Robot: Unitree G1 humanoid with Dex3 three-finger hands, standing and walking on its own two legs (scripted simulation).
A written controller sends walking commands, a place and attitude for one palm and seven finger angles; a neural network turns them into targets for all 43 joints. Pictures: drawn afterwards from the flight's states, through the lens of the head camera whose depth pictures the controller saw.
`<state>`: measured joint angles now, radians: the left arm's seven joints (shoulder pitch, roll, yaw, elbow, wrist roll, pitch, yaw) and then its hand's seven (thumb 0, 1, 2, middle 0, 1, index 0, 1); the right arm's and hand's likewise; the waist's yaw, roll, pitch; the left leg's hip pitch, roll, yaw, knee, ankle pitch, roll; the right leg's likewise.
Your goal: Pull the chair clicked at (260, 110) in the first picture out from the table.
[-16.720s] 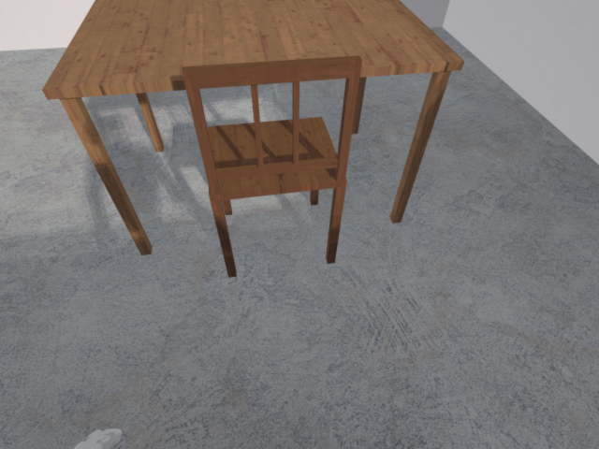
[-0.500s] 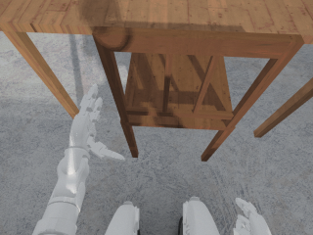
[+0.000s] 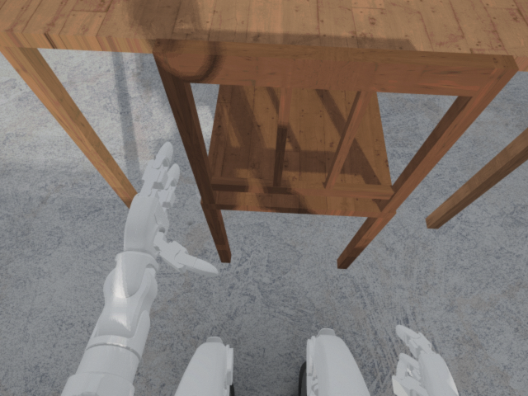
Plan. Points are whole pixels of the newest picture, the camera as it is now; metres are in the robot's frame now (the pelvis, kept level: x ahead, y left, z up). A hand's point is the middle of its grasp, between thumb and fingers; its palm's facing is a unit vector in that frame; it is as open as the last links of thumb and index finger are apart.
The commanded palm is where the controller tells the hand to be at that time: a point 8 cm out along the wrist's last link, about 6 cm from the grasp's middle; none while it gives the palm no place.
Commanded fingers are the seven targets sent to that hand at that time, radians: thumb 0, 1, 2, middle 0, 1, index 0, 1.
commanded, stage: aim the fingers beside a spindle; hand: left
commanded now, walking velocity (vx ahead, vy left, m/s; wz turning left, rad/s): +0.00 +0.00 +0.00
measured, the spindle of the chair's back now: (280, 143) +0.50 -0.02 +0.02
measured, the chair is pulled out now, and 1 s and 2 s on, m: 0.00 0.00 0.00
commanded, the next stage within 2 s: none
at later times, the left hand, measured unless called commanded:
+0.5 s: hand (193, 218) +0.36 +0.11 +0.02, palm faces -0.10 -0.99 -0.04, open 17.0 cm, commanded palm +0.34 +0.17 +0.02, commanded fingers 0.00 -0.50 0.30 -0.06 -0.08 -0.06 -0.08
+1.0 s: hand (188, 219) +0.36 +0.12 +0.03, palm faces -0.08 -1.00 -0.05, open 16.9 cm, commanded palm +0.34 +0.18 +0.03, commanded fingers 0.00 -0.50 0.30 -0.06 -0.08 -0.06 -0.08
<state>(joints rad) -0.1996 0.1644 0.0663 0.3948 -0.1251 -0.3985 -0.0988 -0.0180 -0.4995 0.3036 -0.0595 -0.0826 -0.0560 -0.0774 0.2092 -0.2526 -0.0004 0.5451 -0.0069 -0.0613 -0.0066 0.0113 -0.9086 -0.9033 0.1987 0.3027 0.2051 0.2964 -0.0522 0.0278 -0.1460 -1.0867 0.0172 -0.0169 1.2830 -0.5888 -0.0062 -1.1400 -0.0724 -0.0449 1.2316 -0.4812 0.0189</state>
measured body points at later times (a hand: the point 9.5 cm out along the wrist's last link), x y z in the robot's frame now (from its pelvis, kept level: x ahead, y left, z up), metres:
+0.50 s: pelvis +0.00 +0.00 +0.00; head +0.11 +0.00 +0.43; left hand +0.36 +0.17 +0.03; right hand +0.15 -0.25 -0.11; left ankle +0.01 +0.12 -0.62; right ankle +0.05 -0.14 -0.62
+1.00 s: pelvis +0.00 +0.00 +0.00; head +0.12 +0.00 +0.43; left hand +0.36 +0.17 +0.03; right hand +0.15 -0.26 -0.11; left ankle +0.01 +0.12 -0.62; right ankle +0.05 -0.14 -0.62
